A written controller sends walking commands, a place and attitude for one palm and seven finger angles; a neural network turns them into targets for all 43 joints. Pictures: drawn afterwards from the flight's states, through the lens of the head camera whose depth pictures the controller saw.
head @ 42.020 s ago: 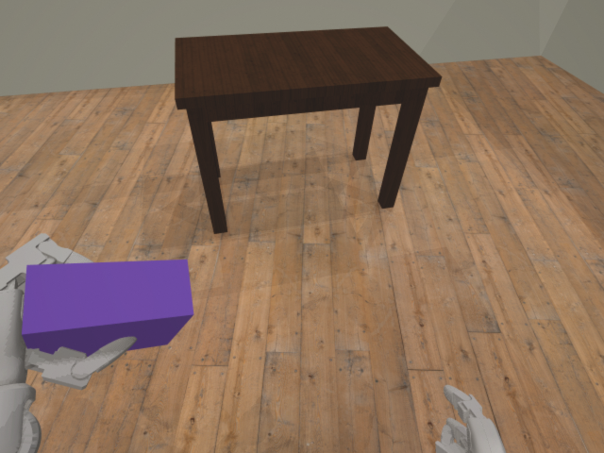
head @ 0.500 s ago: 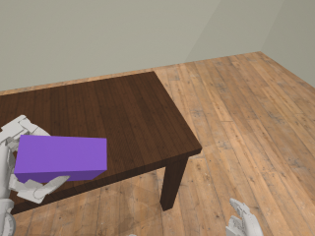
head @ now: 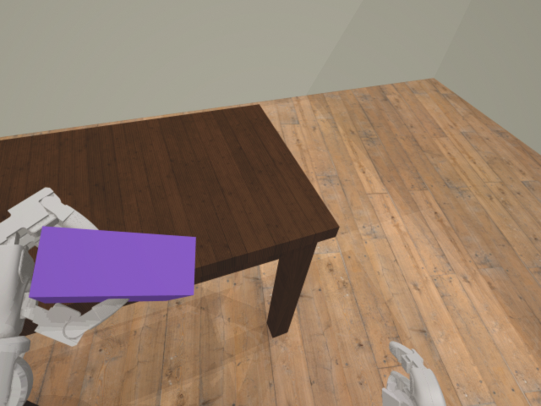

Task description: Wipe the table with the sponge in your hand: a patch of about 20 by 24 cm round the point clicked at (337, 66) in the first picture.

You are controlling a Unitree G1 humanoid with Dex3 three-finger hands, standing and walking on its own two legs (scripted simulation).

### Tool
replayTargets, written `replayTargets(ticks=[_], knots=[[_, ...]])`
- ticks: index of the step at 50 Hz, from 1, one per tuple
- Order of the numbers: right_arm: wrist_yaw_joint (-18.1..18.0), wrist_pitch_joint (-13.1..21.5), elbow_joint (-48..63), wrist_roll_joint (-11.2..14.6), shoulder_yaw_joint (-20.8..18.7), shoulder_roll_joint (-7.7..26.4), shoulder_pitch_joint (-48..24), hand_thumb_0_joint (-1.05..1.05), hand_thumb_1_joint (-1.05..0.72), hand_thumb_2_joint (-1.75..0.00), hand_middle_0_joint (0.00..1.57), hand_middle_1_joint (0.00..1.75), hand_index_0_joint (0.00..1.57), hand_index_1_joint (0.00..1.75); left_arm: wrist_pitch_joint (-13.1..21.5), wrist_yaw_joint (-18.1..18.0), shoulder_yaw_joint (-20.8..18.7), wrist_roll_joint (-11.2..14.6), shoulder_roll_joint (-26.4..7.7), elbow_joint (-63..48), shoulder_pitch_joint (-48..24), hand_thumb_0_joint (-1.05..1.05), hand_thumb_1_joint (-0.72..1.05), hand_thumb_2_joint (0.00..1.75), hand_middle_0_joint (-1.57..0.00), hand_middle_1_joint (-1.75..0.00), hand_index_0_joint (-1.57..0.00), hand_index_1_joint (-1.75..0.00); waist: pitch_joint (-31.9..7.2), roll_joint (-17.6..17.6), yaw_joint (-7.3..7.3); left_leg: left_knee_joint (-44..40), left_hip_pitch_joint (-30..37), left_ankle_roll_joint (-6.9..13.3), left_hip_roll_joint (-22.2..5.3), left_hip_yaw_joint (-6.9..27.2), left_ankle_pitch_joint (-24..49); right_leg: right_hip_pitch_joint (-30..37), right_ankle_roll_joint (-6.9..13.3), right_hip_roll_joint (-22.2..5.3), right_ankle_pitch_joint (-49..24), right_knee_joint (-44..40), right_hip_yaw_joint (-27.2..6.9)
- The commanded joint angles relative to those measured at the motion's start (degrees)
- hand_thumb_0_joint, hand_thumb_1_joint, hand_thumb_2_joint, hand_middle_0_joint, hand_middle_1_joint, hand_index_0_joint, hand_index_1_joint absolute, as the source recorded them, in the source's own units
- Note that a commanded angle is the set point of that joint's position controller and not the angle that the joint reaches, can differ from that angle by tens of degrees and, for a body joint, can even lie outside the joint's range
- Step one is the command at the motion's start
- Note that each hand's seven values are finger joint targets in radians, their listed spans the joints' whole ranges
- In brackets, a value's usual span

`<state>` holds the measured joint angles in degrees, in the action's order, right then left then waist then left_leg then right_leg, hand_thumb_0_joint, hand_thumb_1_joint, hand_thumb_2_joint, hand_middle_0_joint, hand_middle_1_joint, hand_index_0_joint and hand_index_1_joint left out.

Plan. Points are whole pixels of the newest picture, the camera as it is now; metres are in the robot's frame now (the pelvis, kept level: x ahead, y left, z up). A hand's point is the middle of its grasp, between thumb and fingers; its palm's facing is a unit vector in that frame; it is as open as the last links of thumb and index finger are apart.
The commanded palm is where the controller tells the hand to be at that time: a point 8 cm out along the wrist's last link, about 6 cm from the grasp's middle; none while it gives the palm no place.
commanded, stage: step back with the hand held close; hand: left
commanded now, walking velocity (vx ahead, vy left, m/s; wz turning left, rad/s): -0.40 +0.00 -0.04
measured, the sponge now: (139, 271) +0.23 +0.17 +0.15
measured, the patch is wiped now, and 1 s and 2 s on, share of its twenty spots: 1.00 1.00 1.00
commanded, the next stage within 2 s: stop stepping back and stand still in 0.08 s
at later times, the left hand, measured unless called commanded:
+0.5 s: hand out of the picture +0.05 +0.23 +0.17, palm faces +0.38 -0.88 -0.28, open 9.7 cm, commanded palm -0.01 +0.28 +0.19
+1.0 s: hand out of the picture -0.04 +0.22 +0.17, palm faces +0.37 -0.85 -0.37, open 9.7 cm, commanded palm -0.09 +0.27 +0.19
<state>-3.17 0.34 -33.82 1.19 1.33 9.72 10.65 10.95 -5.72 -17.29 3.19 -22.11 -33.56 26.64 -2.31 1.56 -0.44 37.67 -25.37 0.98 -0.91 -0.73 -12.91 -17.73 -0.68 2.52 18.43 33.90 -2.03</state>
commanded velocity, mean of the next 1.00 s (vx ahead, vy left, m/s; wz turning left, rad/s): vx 0.16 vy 0.02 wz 0.00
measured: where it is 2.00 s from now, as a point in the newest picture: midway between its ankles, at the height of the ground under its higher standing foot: outside the picture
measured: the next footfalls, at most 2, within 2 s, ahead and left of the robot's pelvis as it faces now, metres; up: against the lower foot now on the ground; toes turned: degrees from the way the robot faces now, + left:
right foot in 0.26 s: -0.06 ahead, -0.13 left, +0.00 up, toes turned -3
left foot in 0.50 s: -0.18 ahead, +0.10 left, +0.00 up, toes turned +4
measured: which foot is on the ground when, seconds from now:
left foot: down 0.00-0.28, up 0.30-0.48, down 0.50-1.00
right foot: down 0.00-0.02, up 0.04-0.24, down 0.26-0.94, up 0.96-1.00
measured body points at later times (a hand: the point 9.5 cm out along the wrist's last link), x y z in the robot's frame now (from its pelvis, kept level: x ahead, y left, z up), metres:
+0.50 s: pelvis -0.16 -0.01 +0.00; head -0.20 +0.02 +0.44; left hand +0.03 +0.28 +0.19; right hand -0.03 -0.27 -0.07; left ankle -0.20 +0.13 -0.72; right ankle -0.10 -0.13 -0.72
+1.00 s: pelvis -0.25 -0.01 +0.00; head -0.28 +0.00 +0.44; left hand -0.07 +0.27 +0.19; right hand -0.10 -0.25 -0.08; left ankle -0.23 +0.11 -0.73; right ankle -0.20 -0.10 -0.69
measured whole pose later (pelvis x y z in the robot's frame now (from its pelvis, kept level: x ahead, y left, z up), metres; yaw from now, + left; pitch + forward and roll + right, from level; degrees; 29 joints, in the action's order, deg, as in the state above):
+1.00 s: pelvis -0.25 -0.01 +0.00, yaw +0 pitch -2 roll +1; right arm -3.6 6.1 -36.0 1.4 1.2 10.3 13.2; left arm 7.7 -7.2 -19.4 1.7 -22.5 -28.6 26.1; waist -1.8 2.8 -1.5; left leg 37.6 -17.9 2.1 -2.0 -4.3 -18.6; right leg -29.8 1.4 0.7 24.8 55.7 3.1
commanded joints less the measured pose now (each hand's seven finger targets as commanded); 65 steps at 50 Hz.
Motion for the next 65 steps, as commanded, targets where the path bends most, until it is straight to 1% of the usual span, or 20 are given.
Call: replayTargets(ticks=[1, 5, 12, 14, 15, 16, 23, 27, 29, 34, 35, 36, 38, 44, 47, 50, 56, 58, 60, 65], knots=[[0.29, 2.81, 10.5, -0.6, -3.77, 7.78, -5.51, 0.0, -0.9, -0.9, 0.2, 0.3, 0.2, 0.3, 2.02, -0.71, -10.1, 1.55, -9.81, -9.52, 2.34, 0.0, 0.1, 1.3, -1.2, -1.6, -1.2, -1.6, -13.65, -13.65, 1.45, -13.9, 20.56, 5.56, -16.68, 15.73, 45.61, -8.78, -0.42, -0.12, 7.87, 11.22, -0.51], [1.62, 5.33, 9.63, -1.1, -4.03, 8.51, -4.44, 0.0, -0.9, -0.9, 0.2, 0.3, 0.2, 0.3, 0.73, -0.92, -8.31, 1.79, -7.68, -15.7, 3.38, 0.0, 0.1, 1.3, -1.2, -1.6, -1.2, -1.6, -13.59, -14.88, 2.14, -16.03, 17.62, 5.2, -16.34, 10.89, 33.97, -5.64, -0.44, -1.28, 7.58, 12.73, -1.97], [0.31, 6.69, 10.22, -0.24, -4.7, 10.52, -3.18, 0.0, -0.9, -0.9, 0.2, 0.3, 0.2, 0.3, -0.59, -2.03, -9.92, 0.32, -8.8, -10.0, 3.07, 0.0, 0.1, 1.3, -1.2, -1.6, -1.2, -1.6, -7.14, -12.37, 1.8, -18.31, -2.75, 0.87, -8.71, 5.88, -23.68, 10.64, 2.13, 0.53, 2.0, -7.23, 5.24], [0.21, 5.82, 9.66, -0.17, -4.65, 9.28, -1.32, 0.0, -0.9, -0.9, 0.2, 0.3, 0.2, 0.3, -0.47, -1.87, -10.03, -0.35, -11.64, -9.95, 0.61, 0.0, 0.1, 1.3, -1.2, -1.6, -1.2, -1.6, -7.02, 5.97, 0.4, 12.53, 2.95, -2.09, 0.9, -2.7, -19.31, -0.92, 8.7, -12.33, -0.42, -19.87, -6.18], [-0.36, 6.23, 10.02, 1.11, -4.88, 9.31, -1.06, 0.0, -0.9, -0.9, 0.2, 0.3, 0.2, 0.3, -1.34, -1.96, -7.05, 0.36, -9.13, -9.84, -1.95, 0.0, 0.1, 1.3, -1.2, -1.6, -1.2, -1.6, -5.01, 15.76, -0.44, 28.57, 4.01, -1.97, 2.07, 2.41, -14.3, -11.39, 12.28, -20.68, 2.12, -23.17, -16.93], [-0.41, 6.22, 9.24, 1.25, -4.67, 10.04, -1.41, 0.0, -0.9, -0.9, 0.2, 0.3, 0.2, 0.3, -2.1, -1.82, -5.69, 0.59, -8.31, -8.4, -5.4, 0.0, 0.1, 1.3, -1.2, -1.6, -1.2, -1.6, -2.91, 16.41, -2.36, 35.39, 4.59, -1.34, 0.37, 5.71, -10.11, -15.21, 12.37, -21.15, -2.99, -21.97, -14.87], [-1.34, 6.06, 7.12, 0.7, -3.13, 9.47, -3.19, 0.0, -0.9, -0.9, 0.2, 0.3, 0.2, 0.3, -0.06, -2.1, -6.36, -0.02, -8.75, -4.05, -7.7, 0.0, 0.1, 1.3, -1.2, -1.6, -1.2, -1.6, -2.22, -2.15, -1.06, -6.28, 11.27, 2.42, -0.54, -1.86, -13.13, -10.59, 5.65, -13.25, 9.6, -11.06, -4.91], [-1.28, 8.74, 8.1, 0.18, -3.92, 9.31, -2.27, 0.0, -0.9, -0.9, 0.2, 0.3, 0.2, 0.3, 1.14, -3.11, -9.79, -1.09, -12.04, -14.59, -6.47, 0.0, 0.1, 1.3, -1.2, -1.6, -1.2, -1.6, -4.45, -25.78, -2.41, -21.93, 14.12, 10.78, -15.21, 19.08, -6.43, -16.81, -0.05, -1.86, 11.74, 26.36, 5.97], [0.46, 10.34, 6.43, 0.52, -3.81, 9.2, -2.08, 0.0, -0.9, -0.9, 0.2, 0.3, 0.2, 0.3, 1.8, -2.26, -8.85, -1.36, -10.47, -14.93, -9.1, 0.0, 0.1, 1.3, -1.2, -1.6, -1.2, -1.6, 2.68, -17.6, -1.05, -23.73, 5.05, 11.96, -16.63, 20.57, -13.01, -17.74, 0.72, -5.43, 8.45, 28.95, 0.23], [0.01, 8.72, 6.22, 0.48, -3.34, 11.14, -2.15, 0.0, -0.9, -0.9, 0.2, 0.3, 0.2, 0.3, 0.07, -0.84, -6.76, -1.02, -6.49, 1.75, -4.87, 0.0, 0.1, 1.3, -1.2, -1.6, -1.2, -1.6, 1.39, -4.32, 0.75, -5.25, -6.91, 5.16, -7.36, 4.77, -23.32, 10.32, 1.05, -1.72, -2.1, -3.87, 7.18], [0.0, 8.02, 6.4, 0.47, -3.58, 10.97, -2.34, 0.0, -0.9, -0.9, 0.2, 0.3, 0.2, 0.3, -0.1, -0.61, -6.27, -1.05, -6.52, 2.03, -6.11, 0.0, 0.1, 1.3, -1.2, -1.6, -1.2, -1.6, 1.34, 2.45, 0.79, 6.96, -9.41, 4.01, -2.96, 0.13, -24.18, 10.44, 3.49, -4.47, 0.17, -9.15, 3.45], [-0.02, 7.55, 7.03, 0.58, -3.95, 10.06, -2.77, 0.0, -0.9, -0.9, 0.2, 0.3, 0.2, 0.3, 0.14, -0.53, -7.06, -0.95, -8.41, 0.89, -7.87, 0.0, 0.1, 1.3, -1.2, -1.6, -1.2, -1.6, 0.14, 12.63, -0.11, 22.41, -11.23, 2.46, 0.95, -3.16, -22.03, 7.17, 8.4, -14.18, 8.87, -16.73, -13.77], [0.46, 7.77, 5.78, 0.53, -4.45, 10.1, -2.31, 0.0, -0.9, -0.9, 0.2, 0.3, 0.2, 0.3, 1.12, -0.35, -6.19, -0.41, -9.33, -4.21, -12.74, 0.0, 0.1, 1.3, -1.2, -1.6, -1.2, -1.6, 0.05, 16.28, -1.07, 35.04, -6.6, 1.14, -0.67, 3.19, -13.06, -6.39, 13.31, -22.77, 24.14, -26.29, -29.89], [-1.78, 8.1, 5.39, -0.45, -1.9, 7.8, -4.15, 0.0, -0.9, -0.9, 0.2, 0.3, 0.2, 0.3, 0.3, -2.66, -6.95, -0.25, -9.61, -8.72, -8.33, 0.0, 0.1, 1.3, -1.2, -1.6, -1.2, -1.6, -2.41, -0.33, -1.6, -3.28, 15.75, 3.06, -0.75, -4.05, -13.36, -15.73, 8.14, -14.13, 23.09, -14.33, -5.54], [-1.76, 9.28, 7.16, -0.07, -2.89, 9.99, -4.05, 0.0, -0.9, -0.9, 0.2, 0.3, 0.2, 0.3, 0.53, -3.49, -9.39, -1.26, -10.55, -10.25, -8.01, 0.0, 0.1, 1.3, -1.2, -1.6, -1.2, -1.6, -2.13, -22.77, -0.7, -25.83, 12.32, 11.75, -16.29, 19.23, -19.7, -15.72, 0.41, 1.2, 12.26, 26.68, 7.35], [0.72, 9.86, 5.07, 0.87, -3.24, 8.1, -1.4, 0.0, -0.9, -0.9, 0.2, 0.3, 0.2, 0.3, 0.19, -2.6, -9.16, -1.83, -9.57, -4.7, -5.42, 0.0, 0.1, 1.3, -1.2, -1.6, -1.2, -1.6, 2.7, -11.44, -1.03, -24.0, 8.01, 12.49, -17.22, 19.27, -19.39, -22.76, 0.76, -5.18, 6.23, 36.63, -0.56], [0.08, 8.68, 7.05, 0.32, -3.2, 10.51, -2.49, 0.0, -0.9, -0.9, 0.2, 0.3, 0.2, 0.3, -0.38, -1.9, -6.88, -1.01, -6.83, -3.38, -4.43, 0.0, 0.1, 1.3, -1.2, -1.6, -1.2, -1.6, -0.27, -9.29, 0.67, -11.48, -0.98, 5.79, -9.29, 6.29, -21.69, 8.94, 1.0, -1.05, -0.71, -5.39, 9.08], [0.08, 7.76, 7.03, 0.39, -3.87, 9.08, -2.95, 0.0, -0.9, -0.9, 0.2, 0.3, 0.2, 0.3, -0.51, -1.77, -7.06, -1.38, -8.42, -3.37, -5.72, 0.0, 0.1, 1.3, -1.2, -1.6, -1.2, -1.6, -0.97, 10.34, 0.78, 15.58, -9.29, 2.5, -0.09, -2.67, -19.0, 13.32, 6.46, -12.1, 1.84, -17.66, -8.71], [0.46, 8.13, 6.68, 0.92, -5.11, 9.28, -2.7, 0.0, -0.9, -0.9, 0.2, 0.3, 0.2, 0.3, 0.27, -1.92, -6.68, -0.36, -9.23, -6.99, -9.08, 0.0, 0.1, 1.3, -1.2, -1.6, -1.2, -1.6, -1.69, 13.96, -0.39, 29.35, -8.78, 0.45, -0.27, 3.01, -12.07, 6.89, 12.94, -23.01, 4.59, -23.37, -25.16], [-0.86, 6.28, 6.11, -0.07, -3.06, 7.07, -5.13, 0.0, -0.9, -0.9, 0.2, 0.3, 0.2, 0.3, 1.09, -3.35, -8.6, -0.35, -10.18, -9.85, -5.75, 0.0, 0.1, 1.3, -1.2, -1.6, -1.2, -1.6, -0.44, 1.06, -1.03, -0.13, 12.03, 1.52, -2.77, -0.36, -7.55, -5.55, 8.96, -17.09, 8.87, -17.03, -6.14]])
